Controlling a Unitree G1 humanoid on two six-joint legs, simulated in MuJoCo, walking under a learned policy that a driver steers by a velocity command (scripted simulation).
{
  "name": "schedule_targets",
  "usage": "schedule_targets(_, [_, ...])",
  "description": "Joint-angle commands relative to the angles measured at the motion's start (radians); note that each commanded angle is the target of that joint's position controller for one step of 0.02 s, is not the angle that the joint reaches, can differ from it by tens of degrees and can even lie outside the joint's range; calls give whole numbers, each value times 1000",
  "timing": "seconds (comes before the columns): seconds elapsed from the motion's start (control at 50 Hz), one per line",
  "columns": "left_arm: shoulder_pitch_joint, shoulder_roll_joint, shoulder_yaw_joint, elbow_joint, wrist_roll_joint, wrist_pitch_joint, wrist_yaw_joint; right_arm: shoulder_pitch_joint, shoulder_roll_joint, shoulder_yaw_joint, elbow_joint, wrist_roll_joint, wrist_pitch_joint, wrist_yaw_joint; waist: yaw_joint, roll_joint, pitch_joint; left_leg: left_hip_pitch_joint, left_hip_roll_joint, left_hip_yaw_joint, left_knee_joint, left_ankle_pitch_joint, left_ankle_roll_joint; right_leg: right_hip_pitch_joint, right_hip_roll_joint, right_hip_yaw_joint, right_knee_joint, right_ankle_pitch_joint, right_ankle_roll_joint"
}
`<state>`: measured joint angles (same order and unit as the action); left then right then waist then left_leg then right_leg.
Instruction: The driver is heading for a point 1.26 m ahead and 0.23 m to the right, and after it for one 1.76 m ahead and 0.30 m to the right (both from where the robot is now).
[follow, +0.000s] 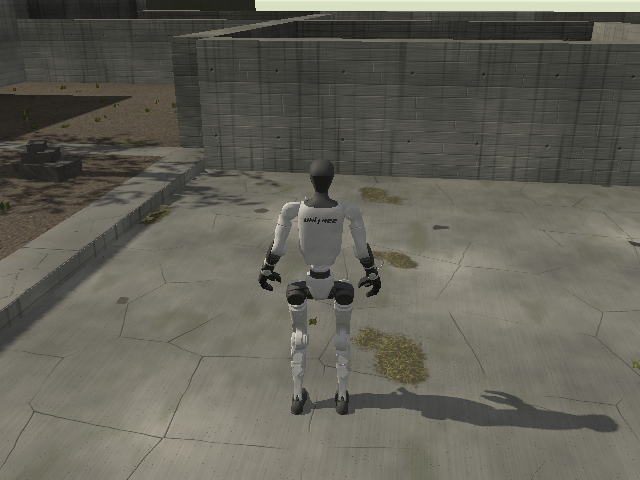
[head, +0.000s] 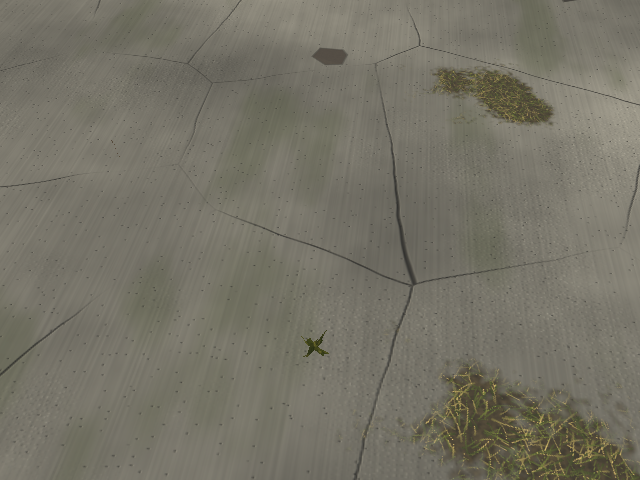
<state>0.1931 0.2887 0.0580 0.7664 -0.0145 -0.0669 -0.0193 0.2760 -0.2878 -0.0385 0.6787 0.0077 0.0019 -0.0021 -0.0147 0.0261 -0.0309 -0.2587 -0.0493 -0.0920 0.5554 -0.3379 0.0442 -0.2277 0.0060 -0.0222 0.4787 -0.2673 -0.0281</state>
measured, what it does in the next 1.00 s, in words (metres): walks ahead: left foot, then right foot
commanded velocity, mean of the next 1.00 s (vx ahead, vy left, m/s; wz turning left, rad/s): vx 0.46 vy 0.00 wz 0.03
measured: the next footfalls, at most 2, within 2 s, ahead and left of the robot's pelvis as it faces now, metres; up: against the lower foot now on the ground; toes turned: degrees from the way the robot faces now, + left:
left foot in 0.40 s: +0.34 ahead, +0.14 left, +0.00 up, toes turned +1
right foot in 0.94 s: +0.65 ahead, -0.10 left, +0.00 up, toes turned -2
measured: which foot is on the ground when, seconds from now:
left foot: up 0.00-0.38, down 0.40-0.96, up 0.98-1.00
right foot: down 0.00-0.42, up 0.44-0.92, down 0.94-1.00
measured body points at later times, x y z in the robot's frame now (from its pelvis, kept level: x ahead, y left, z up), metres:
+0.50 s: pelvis +0.22 +0.05 -0.01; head +0.26 +0.06 +0.44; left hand +0.24 +0.33 -0.14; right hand +0.42 -0.20 -0.09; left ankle +0.30 +0.14 -0.74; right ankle +0.05 -0.10 -0.65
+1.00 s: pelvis +0.50 +0.00 -0.01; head +0.54 -0.01 +0.43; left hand +0.72 +0.24 -0.09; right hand +0.51 -0.29 -0.15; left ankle +0.32 +0.14 -0.69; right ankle +0.61 -0.09 -0.74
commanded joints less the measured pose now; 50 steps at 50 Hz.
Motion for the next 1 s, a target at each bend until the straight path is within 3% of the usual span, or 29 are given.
schedule_targets(0.02, [232, 239, 64, 12, 16, -21, 2, -156, -99, -24, -150, 9, -52, -1, 112, -265, 54, -549, 6, 52, 341, -266, -14, 320, -412, 623, -284, -325, -260])
schedule_targets(0.04, [205, 183, 46, 2, 13, -26, 6, -155, -148, -43, -142, 24, -64, 1, 102, -193, 113, -622, 63, 3, 462, -219, -17, 304, -403, 620, -296, -400, -268])
schedule_targets(0.06, [175, 149, 34, -7, 9, -28, 10, -131, -141, -44, -123, 24, -69, 8, 82, -181, 124, -652, 83, 3, 501, -137, -18, 311, -354, 551, -299, -382, -235])
schedule_targets(0.12, [139, 128, 21, -20, 11, -23, 15, -149, -103, -41, -116, 3, -81, 23, 68, -142, 122, -631, 131, 34, 467, 62, -37, 272, -271, 361, -332, -102, -185])
schedule_targets(0.22, [164, 150, 22, -8, 5, -10, 24, -242, -23, -11, -134, 5, -90, 39, 97, -134, 110, -418, 104, 117, 173, 282, -73, 147, -183, 135, -342, 205, -157])
schedule_targets(0.3, [220, 184, 30, 21, -12, -4, 21, -301, -45, -15, -154, 18, -93, 55, 106, -142, 132, -328, 85, 115, 28, 324, -47, 165, -237, 138, -332, 232, -151])
schedule_targets(0.34, [217, 194, 35, 29, -17, 2, 22, -285, -72, -24, -155, 20, -95, 58, 76, -146, 128, -293, 79, 108, -10, 288, -14, 220, -269, 141, -300, 327, -135])
schedule_targets(0.36, [209, 204, 39, 30, -16, 6, 24, -246, -93, -34, -147, 17, -95, 56, 44, -152, 99, -229, 60, 121, -21, 263, 6, 243, -269, 128, -244, 478, -123])
schedule_targets(0.38, [198, 207, 40, 31, -15, 11, 26, -154, -119, -50, -123, 12, -92, 49, -15, -144, 34, -92, 33, 145, -43, 259, 33, 241, -243, 88, -121, 661, -103])
schedule_targets(0.4, [205, 185, 31, 29, -8, 13, 29, -4, -157, -72, -80, 11, -86, 38, -89, -128, -70, 131, 26, 153, -38, 262, 62, 172, -198, 48, 71, 734, -76])
schedule_targets(0.42, [216, 122, 6, 1, 23, 11, 31, 177, -226, -90, -51, 2, -76, 22, -150, 4, -230, 441, 226, -70, 0, 244, 121, -43, -144, 17, 402, 432, -40])
schedule_targets(0.44, [343, 0, -28, -21, 7, -9, 27, 193, -297, -93, -39, -13, -79, 32, -56, 309, -370, 662, 442, -601, -180, -74, 273, -361, 47, 74, 726, -279, 12])
schedule_targets(0.46, [261, 123, -2, -10, -19, -28, 18, 169, -194, -69, -44, -4, -82, 32, -98, 207, -300, 604, 421, -659, -274, -199, 246, -472, 0, 170, 833, -290, 3])
schedule_targets(0.48, [158, 164, 12, -40, -37, -37, 11, 104, -158, -56, -41, 1, -84, 29, -88, 148, -143, 481, 394, -498, -278, -140, 209, -537, -50, 133, 839, -205, -10])
schedule_targets(0.5, [108, 149, 6, -49, -25, -41, 14, 48, -146, -50, -43, -2, -84, 30, -60, 51, -70, 346, 353, -383, -290, -6, 193, -506, -96, 108, 796, -116, -13])
schedule_targets(0.52, [91, 137, 9, -51, -7, -40, 16, 2, -128, -46, -44, -11, -86, 33, -28, 33, -22, 238, 313, -300, -311, 103, 189, -472, -125, 102, 740, -57, -9])
schedule_targets(0.54, [114, 127, 10, -43, -4, -31, 13, -26, -106, -39, -46, -20, -91, 34, 6, 51, -14, 170, 285, -244, -340, 166, 186, -414, -148, 110, 715, -16, -6])
schedule_targets(0.58, [145, 93, 4, -29, -4, -10, 14, -40, -99, -40, -33, -11, -105, 34, 35, 60, -6, 104, 271, -180, -392, 225, 206, -372, -156, 99, 671, 11, 12])
schedule_targets(0.64, [61, 78, 1, -57, 11, 5, 21, -21, -121, -47, 1, -6, -116, 28, 32, 29, 60, 64, 265, -104, -442, 276, 216, -441, -165, 92, 545, 110, 45])
schedule_targets(0.74, [-114, 48, -14, -99, 9, -16, 3, 40, -152, -52, 41, 2, -101, 12, -30, 14, 99, 94, 222, 13, -449, 323, 171, -417, -126, 48, 220, 371, 51])
schedule_targets(0.82, [-225, 52, -15, -141, -2, -28, -20, 118, -173, -58, 88, 12, -82, 8, -71, 15, 118, 211, 268, 8, -407, 323, 162, -423, -96, 40, 93, 372, 29])
schedule_targets(0.86, [-242, 65, -11, -157, -1, -31, -31, 129, -180, -61, 104, 15, -70, 3, -62, 24, 115, 288, 299, -4, -362, 376, 148, -430, -85, 44, 53, 298, 3])
schedule_targets(0.9, [-198, 87, -2, -152, 1, -33, -35, 119, -192, -66, 112, 15, -58, -2, -28, 47, 81, 337, 308, -3, -290, 531, 126, -352, -58, 23, 30, 214, -24])
schedule_targets(0.92, [-120, 110, 11, -133, 3, -33, -32, 100, -199, -66, 111, 15, -53, -4, 21, 58, 29, 339, 287, 19, -193, 702, 109, -233, -24, -10, 10, 197, -46])
schedule_targets(0.94, [31, 154, 35, -89, 5, -32, -22, 96, -178, -57, 109, 9, -47, -7, 93, 46, -73, 284, 234, 61, -7, 790, 80, -13, -6, -27, 6, 218, -78])
schedule_targets(0.96, [214, 229, 56, -57, 14, -27, -10, 109, -125, -32, 83, -15, -49, -12, 154, -59, -235, 77, 176, 102, 308, 528, 41, 306, -184, 168, 55, 265, -142])
schedule_targets(0.98, [249, 300, 69, -37, 13, -24, -16, 257, 2, 4, 71, -8, -71, 2, 69, -327, -362, -339, -18, 72, 650, -188, -26, 643, -399, 667, -55, 14, -311])
schedule_targets(1.0, [256, 192, 44, -44, 2, -24, -15, 171, -107, -18, 85, 14, -91, 7, 131, -218, -338, -458, 18, -54, 748, -241, -17, 623, -383, 754, -164, -155, -282])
